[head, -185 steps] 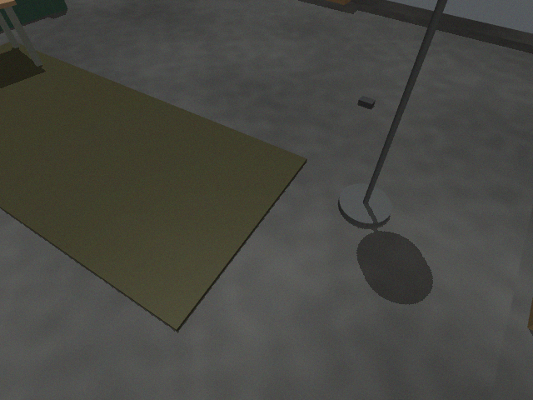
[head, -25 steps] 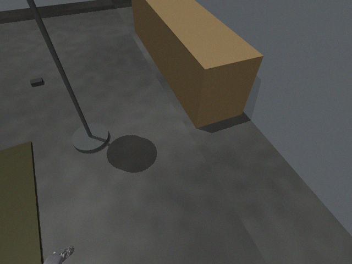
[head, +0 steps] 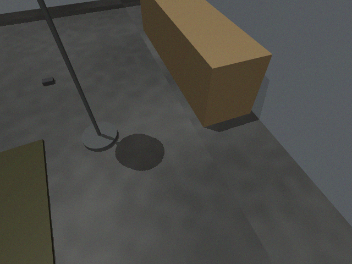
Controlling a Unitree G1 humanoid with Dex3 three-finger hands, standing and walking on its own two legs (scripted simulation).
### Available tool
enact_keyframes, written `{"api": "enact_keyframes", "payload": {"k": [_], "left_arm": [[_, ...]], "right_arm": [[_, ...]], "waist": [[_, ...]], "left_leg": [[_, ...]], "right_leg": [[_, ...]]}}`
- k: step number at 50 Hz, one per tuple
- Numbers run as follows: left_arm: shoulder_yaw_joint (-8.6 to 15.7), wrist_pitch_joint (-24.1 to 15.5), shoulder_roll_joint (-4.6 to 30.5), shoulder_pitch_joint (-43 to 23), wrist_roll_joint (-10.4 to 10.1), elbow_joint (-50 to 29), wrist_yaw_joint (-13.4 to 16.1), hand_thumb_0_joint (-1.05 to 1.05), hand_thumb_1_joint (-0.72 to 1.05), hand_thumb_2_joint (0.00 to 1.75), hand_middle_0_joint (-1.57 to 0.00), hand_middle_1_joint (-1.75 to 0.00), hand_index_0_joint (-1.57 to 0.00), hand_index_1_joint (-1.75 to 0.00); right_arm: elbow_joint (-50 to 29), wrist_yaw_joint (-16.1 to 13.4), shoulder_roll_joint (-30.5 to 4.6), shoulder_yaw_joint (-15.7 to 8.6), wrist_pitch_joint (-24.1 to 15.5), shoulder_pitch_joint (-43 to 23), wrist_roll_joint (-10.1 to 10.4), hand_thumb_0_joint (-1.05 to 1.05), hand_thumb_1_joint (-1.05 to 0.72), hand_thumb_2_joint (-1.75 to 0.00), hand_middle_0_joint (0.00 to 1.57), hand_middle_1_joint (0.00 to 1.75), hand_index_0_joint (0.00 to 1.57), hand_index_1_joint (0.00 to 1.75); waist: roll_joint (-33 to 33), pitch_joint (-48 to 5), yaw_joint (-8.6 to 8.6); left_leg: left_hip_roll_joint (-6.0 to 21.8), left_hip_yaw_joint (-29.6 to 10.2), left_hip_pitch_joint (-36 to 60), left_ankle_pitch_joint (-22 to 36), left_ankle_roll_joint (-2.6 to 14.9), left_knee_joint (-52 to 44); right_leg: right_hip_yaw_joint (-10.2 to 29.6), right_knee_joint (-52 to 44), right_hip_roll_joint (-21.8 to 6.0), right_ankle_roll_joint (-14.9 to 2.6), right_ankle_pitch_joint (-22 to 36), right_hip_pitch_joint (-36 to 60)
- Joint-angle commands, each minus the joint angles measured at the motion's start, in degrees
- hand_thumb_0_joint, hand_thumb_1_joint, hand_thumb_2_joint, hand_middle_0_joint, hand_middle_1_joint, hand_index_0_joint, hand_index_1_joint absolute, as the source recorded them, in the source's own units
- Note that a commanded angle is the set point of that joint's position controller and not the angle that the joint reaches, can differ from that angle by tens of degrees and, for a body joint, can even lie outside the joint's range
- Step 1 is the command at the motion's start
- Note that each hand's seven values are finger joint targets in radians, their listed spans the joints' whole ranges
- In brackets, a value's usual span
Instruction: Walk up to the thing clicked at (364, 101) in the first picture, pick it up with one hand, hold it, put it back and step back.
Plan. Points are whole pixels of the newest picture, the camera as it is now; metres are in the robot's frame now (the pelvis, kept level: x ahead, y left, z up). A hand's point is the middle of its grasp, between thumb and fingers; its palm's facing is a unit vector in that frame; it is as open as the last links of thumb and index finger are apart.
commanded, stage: stand
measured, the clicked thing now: (48, 81) +1.68 +1.19 -0.76
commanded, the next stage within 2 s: none
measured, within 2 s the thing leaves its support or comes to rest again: neither
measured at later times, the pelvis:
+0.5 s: pelvis +0.01 +0.00 +0.00, yaw +1 degrees
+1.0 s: pelvis +0.01 +0.00 +0.00, yaw +1 degrees
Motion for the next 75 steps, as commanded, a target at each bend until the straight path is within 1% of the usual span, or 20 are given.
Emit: {"api": "enact_keyframes", "payload": {"k": [1, 6, 9, 12, 14, 17, 19, 23, 32, 41, 43, 46, 53, 56, 61, 62, 66, 69, 70, 75], "left_arm": [[2.2, -1.6, 12.3, -2.7, -0.3, -3.7, 0.7, 0.00, 0.90, 0.90, -0.20, -0.30, -0.20, -0.30], [2.2, -1.6, 12.2, -2.4, -0.4, -3.5, 0.8, 0.00, 0.90, 0.90, -0.20, -0.30, -0.20, -0.30], [2.1, -1.5, 11.8, -1.9, -0.3, -3.5, 0.8, 0.00, 0.90, 0.90, -0.20, -0.30, -0.20, -0.30], [2.1, -1.5, 12.3, -2.5, -0.4, -3.5, 0.9, 0.00, 0.90, 0.90, -0.20, -0.30, -0.20, -0.30], [2.1, -1.3, 12.0, -2.5, -0.4, -3.5, 0.9, 0.00, 0.90, 0.90, -0.20, -0.30, -0.20, -0.30], [2.0, -1.2, 11.8, -1.9, -0.3, -3.5, 0.9, 0.00, 0.90, 0.90, -0.20, -0.30, -0.20, -0.30], [2.1, -1.3, 12.3, -2.4, -0.3, -3.8, 0.9, 0.00, 0.90, 0.90, -0.20, -0.30, -0.20, -0.30], [2.0, -1.5, 12.0, -2.0, -0.3, -3.9, 0.9, 0.00, 0.90, 0.90, -0.20, -0.30, -0.20, -0.30], [2.0, -1.4, 11.7, -1.9, -0.3, -4.1, 1.0, 0.00, 0.90, 0.90, -0.20, -0.30, -0.20, -0.30], [2.0, -1.5, 12.1, -2.3, -0.3, -4.3, 1.2, 0.00, 0.90, 0.90, -0.20, -0.30, -0.20, -0.30], [2.1, -1.3, 12.1, -2.5, -0.2, -4.4, 1.2, 0.00, 0.90, 0.90, -0.20, -0.30, -0.20, -0.30], [2.1, -1.3, 11.9, -1.9, -0.2, -4.4, 1.1, 0.00, 0.90, 0.90, -0.20, -0.30, -0.20, -0.30], [2.2, -1.4, 12.1, -1.5, -0.2, -4.8, 1.0, 0.00, 0.90, 0.90, -0.20, -0.30, -0.20, -0.30], [2.1, -1.3, 12.3, -1.7, -0.1, -4.8, 1.1, 0.00, 0.90, 0.90, -0.20, -0.30, -0.20, -0.30], [2.1, -1.2, 12.0, -1.3, -0.3, -4.8, 1.0, 0.00, 0.90, 0.90, -0.20, -0.30, -0.20, -0.30], [2.1, -1.2, 12.2, -1.3, -0.2, -4.8, 1.0, 0.00, 0.90, 0.90, -0.20, -0.30, -0.20, -0.30], [2.0, -1.3, 11.9, -0.7, -0.1, -4.9, 1.0, 0.00, 0.90, 0.90, -0.20, -0.30, -0.20, -0.30], [2.0, -1.2, 11.9, -0.8, -0.1, -4.8, 1.0, 0.00, 0.90, 0.90, -0.20, -0.30, -0.20, -0.30], [2.0, -1.3, 12.3, -0.8, -0.2, -4.8, 1.0, 0.00, 0.90, 0.90, -0.20, -0.30, -0.20, -0.30], [1.9, -1.2, 11.9, -0.9, -0.2, -5.0, 1.0, 0.00, 0.90, 0.90, -0.20, -0.30, -0.20, -0.30]], "right_arm": [[-3.0, -0.9, -12.7, -2.6, -1.2, -2.2, 0.2, 0.00, -0.90, -0.90, 0.20, 0.30, 0.20, 0.30], [-2.8, -1.1, -12.6, -2.5, -1.3, -2.1, 0.4, 0.00, -0.90, -0.90, 0.20, 0.30, 0.20, 0.30], [-2.8, -1.2, -12.8, -2.5, -1.2, -2.3, 0.5, 0.00, -0.90, -0.90, 0.20, 0.30, 0.20, 0.30], [-2.7, -1.3, -12.4, -2.3, -1.1, -2.1, 0.5, 0.00, -0.90, -0.90, 0.20, 0.30, 0.20, 0.30], [-2.7, -1.3, -12.7, -2.4, -1.0, -2.1, 0.4, 0.00, -0.90, -0.90, 0.20, 0.30, 0.20, 0.30], [-2.6, -1.2, -12.7, -2.3, -0.8, -2.1, 0.4, 0.00, -0.90, -0.90, 0.20, 0.30, 0.20, 0.30], [-2.7, -1.2, -12.5, -2.4, -0.9, -1.8, 0.3, 0.00, -0.90, -0.90, 0.20, 0.30, 0.20, 0.30], [-2.9, -1.2, -12.7, -2.4, -1.1, -1.7, 0.5, 0.00, -0.90, -0.90, 0.20, 0.30, 0.20, 0.30], [-3.0, -1.3, -12.6, -2.5, -1.0, -2.1, 0.5, 0.00, -0.90, -0.90, 0.20, 0.30, 0.20, 0.30], [-3.1, -1.3, -12.3, -2.5, -0.7, -2.0, 0.5, 0.00, -0.90, -0.90, 0.20, 0.30, 0.20, 0.30], [-3.1, -1.3, -12.1, -2.5, -0.5, -2.0, 0.4, 0.00, -0.90, -0.90, 0.20, 0.30, 0.20, 0.30], [-3.0, -1.1, -12.5, -2.6, -0.5, -2.0, 0.3, 0.00, -0.90, -0.90, 0.20, 0.30, 0.20, 0.30], [-3.2, -1.2, -12.3, -2.5, -0.9, -1.9, 0.4, 0.00, -0.90, -0.90, 0.20, 0.30, 0.20, 0.30], [-3.2, -1.2, -12.2, -2.6, -0.7, -1.5, 0.4, 0.00, -0.90, -0.90, 0.20, 0.30, 0.20, 0.30], [-3.1, -1.2, -12.6, -2.6, -0.7, -1.2, 0.3, 0.00, -0.90, -0.90, 0.20, 0.30, 0.20, 0.30], [-3.1, -1.2, -12.4, -2.6, -0.8, -1.2, 0.3, 0.00, -0.90, -0.90, 0.20, 0.30, 0.20, 0.30], [-3.1, -1.2, -12.7, -2.8, -0.8, -1.3, 0.4, 0.00, -0.90, -0.90, 0.20, 0.30, 0.20, 0.30], [-3.2, -1.2, -12.7, -2.7, -0.7, -0.9, 0.5, 0.00, -0.90, -0.90, 0.20, 0.30, 0.20, 0.30], [-3.0, -1.2, -12.2, -2.5, -0.6, -0.4, 0.4, 0.00, -0.90, -0.90, 0.20, 0.30, 0.20, 0.30], [-3.2, -1.2, -12.7, -2.7, -0.7, -1.2, 0.4, 0.00, -0.90, -0.90, 0.20, 0.30, 0.20, 0.30]], "waist": [[-0.1, -4.8, -0.55], [0.0, -6.2, -0.56], [0.5, -6.8, -0.45], [0.1, -5.7, -0.69], [0.6, -5.2, -0.58], [0.8, -3.3, -0.44], [-0.3, -4.4, -0.59], [-0.1, -6.5, -0.62], [-0.6, -6.3, -0.64], [-0.6, -5.8, -0.77], [-1.2, -4.5, -0.81], [0.3, -4.6, -0.56], [0.6, -5.2, -0.49], [-0.9, -5.2, -0.62], [0.6, -5.0, -0.48], [-0.1, -4.8, -0.46], [-0.6, -5.2, -0.37], [-0.4, -4.8, -0.51], [-1.3, -3.6, -0.58], [-0.1, -4.6, -0.38]], "left_leg": [[5.2, -5.0, 1.4, -1.8, 2.88, -4.3], [5.5, -4.9, 2.1, 3.9, 2.70, -4.3], [5.7, -4.8, 2.9, 5.2, 2.84, -3.9], [5.5, -4.9, 1.9, 4.4, 2.69, -4.1], [5.3, -4.7, 1.0, 2.2, 2.67, -4.5], [5.0, -5.0, 0.0, -1.3, 2.57, -5.2], [5.2, -5.1, 0.7, 0.9, 2.58, -4.8], [5.4, -5.0, 2.2, 6.1, 2.65, -4.0], [5.5, -4.8, 3.5, 8.2, 2.59, -3.5], [5.3, -4.8, 2.7, 7.0, 2.53, -3.5], [4.9, -4.8, 1.6, 3.5, 2.45, -4.2], [4.9, -4.8, 1.2, 2.1, 2.70, -4.5], [5.1, -5.2, 2.0, 4.6, 2.62, -4.4], [5.1, -5.3, 1.8, 4.1, 2.79, -4.1], [5.0, -5.3, 1.0, 1.6, 2.91, -4.9], [5.1, -5.4, 1.0, 3.1, 2.75, -4.9], [5.1, -5.5, 1.8, 4.2, 2.89, -4.1], [5.0, -5.4, 1.3, 3.1, 3.02, -4.3], [4.6, -5.6, 0.2, 1.7, 2.81, -4.7], [5.0, -5.6, 1.2, 3.0, 2.86, -4.4]], "right_leg": [[4.4, -5.0, -5.5, -2.51, 1.0, -0.6], [3.6, -3.4, -5.6, -2.52, 7.4, 1.2], [3.3, -3.2, -5.7, -2.48, 8.6, 1.4], [3.2, -3.4, -5.9, -2.41, 7.8, 1.8], [3.2, -3.9, -5.8, -2.42, 6.1, 1.4], [3.3, -4.8, -5.5, -2.18, 1.8, 0.0], [3.4, -4.5, -5.7, -2.45, 2.9, 0.6], [2.8, -3.6, -6.2, -2.43, 9.2, 2.4], [2.1, -3.7, -6.2, -2.18, 10.8, 2.1], [2.2, -4.3, -6.3, -2.27, 10.0, 2.7], [2.2, -5.0, -6.0, -2.28, 5.8, 1.7], [2.3, -5.2, -6.0, -2.28, 4.5, 1.7], [2.1, -4.6, -6.1, -2.36, 6.4, 2.0], [2.1, -4.8, -6.1, -2.39, 5.7, 2.0], [2.2, -4.7, -6.2, -2.46, 4.1, 2.3], [2.2, -4.5, -6.1, -2.56, 4.6, 2.1], [2.0, -4.6, -6.3, -2.50, 5.3, 1.9], [2.0, -4.8, -6.3, -2.34, 5.1, 1.9], [2.0, -5.2, -6.1, -2.24, 2.9, 1.5], [2.0, -4.5, -6.3, -2.57, 4.1, 1.7]]}}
